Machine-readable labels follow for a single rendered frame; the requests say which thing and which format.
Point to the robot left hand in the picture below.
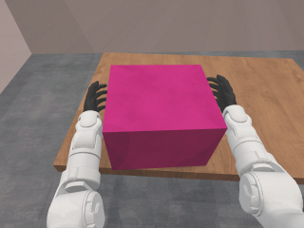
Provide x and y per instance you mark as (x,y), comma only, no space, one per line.
(91,102)

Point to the robot left forearm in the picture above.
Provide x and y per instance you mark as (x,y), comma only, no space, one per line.
(82,168)

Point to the table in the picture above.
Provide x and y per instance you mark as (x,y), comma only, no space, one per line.
(270,90)

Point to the carton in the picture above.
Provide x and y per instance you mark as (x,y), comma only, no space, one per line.
(160,116)

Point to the robot left upper arm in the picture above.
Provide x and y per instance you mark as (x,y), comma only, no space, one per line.
(84,209)

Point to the robot right forearm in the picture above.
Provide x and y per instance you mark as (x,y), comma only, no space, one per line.
(246,146)

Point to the robot right upper arm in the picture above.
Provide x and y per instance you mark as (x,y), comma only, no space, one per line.
(273,198)

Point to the robot right hand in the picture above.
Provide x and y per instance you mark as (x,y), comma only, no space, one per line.
(225,95)

